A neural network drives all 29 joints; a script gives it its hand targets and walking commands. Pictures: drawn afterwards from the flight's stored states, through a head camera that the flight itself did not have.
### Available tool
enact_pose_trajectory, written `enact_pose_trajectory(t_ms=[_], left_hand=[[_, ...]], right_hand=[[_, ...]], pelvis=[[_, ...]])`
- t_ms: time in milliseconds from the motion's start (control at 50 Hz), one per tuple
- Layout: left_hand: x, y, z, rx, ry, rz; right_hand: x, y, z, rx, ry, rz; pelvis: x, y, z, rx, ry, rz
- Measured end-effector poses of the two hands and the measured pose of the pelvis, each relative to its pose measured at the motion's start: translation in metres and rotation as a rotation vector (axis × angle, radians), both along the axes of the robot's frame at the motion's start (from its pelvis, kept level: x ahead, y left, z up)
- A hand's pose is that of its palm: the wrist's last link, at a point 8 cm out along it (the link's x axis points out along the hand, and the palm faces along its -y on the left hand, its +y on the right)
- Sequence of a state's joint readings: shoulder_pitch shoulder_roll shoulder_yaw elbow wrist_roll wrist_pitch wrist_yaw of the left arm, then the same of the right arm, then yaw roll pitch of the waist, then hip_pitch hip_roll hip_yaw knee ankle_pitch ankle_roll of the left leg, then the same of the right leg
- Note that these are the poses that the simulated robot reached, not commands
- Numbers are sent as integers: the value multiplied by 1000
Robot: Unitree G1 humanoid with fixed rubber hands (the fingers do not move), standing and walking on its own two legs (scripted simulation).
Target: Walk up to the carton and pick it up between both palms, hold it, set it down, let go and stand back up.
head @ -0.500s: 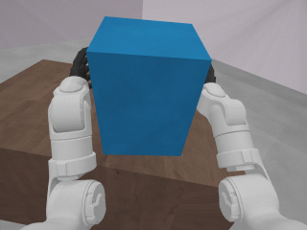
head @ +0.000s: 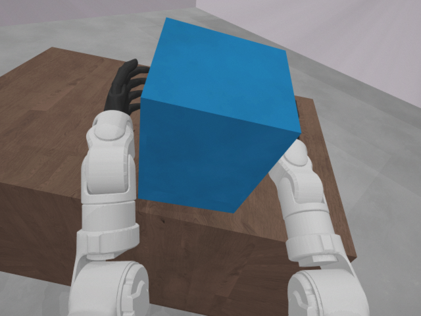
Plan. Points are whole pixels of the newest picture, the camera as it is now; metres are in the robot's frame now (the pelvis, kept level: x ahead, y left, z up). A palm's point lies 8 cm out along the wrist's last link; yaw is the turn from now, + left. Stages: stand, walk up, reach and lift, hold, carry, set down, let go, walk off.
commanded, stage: set down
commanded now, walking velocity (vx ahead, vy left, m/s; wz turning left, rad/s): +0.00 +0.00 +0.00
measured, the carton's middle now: (205, 130) +0.38 -0.01 +0.20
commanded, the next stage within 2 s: none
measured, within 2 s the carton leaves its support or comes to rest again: neither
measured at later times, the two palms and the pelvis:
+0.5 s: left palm (130, 114) +0.40 +0.11 +0.22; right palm (286, 139) +0.38 -0.17 +0.19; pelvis +0.03 +0.01 +0.00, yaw +0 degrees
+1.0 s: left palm (144, 129) +0.41 +0.09 +0.17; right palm (289, 152) +0.38 -0.19 +0.15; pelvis +0.02 +0.00 +0.00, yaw -1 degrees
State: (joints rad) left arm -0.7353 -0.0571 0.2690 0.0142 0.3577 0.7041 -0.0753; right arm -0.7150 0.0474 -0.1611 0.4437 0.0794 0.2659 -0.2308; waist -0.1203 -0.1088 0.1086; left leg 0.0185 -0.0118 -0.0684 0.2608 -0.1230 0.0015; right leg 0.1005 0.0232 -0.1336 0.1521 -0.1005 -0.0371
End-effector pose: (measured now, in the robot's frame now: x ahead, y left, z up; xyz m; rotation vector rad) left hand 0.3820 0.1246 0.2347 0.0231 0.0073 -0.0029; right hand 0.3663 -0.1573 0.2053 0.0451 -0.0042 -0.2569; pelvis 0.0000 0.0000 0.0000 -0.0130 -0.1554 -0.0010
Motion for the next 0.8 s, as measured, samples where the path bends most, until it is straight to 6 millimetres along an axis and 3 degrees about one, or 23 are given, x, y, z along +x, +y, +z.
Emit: enact_pose_trajectory(t_ms=[140,440,800], left_hand=[[2,-11,-25,10,1,-13],[16,-15,-15,5,-3,-19],[21,-21,-45,39,53,-31]], right_hand=[[-1,-10,-29,-27,1,-14],[11,-14,-17,-5,-14,-21],[11,-21,-42,-15,38,-31]], pelvis=[[11,1,0,-3,9,2],[25,6,0,0,-17,-9],[23,6,0,-1,6,-11]])
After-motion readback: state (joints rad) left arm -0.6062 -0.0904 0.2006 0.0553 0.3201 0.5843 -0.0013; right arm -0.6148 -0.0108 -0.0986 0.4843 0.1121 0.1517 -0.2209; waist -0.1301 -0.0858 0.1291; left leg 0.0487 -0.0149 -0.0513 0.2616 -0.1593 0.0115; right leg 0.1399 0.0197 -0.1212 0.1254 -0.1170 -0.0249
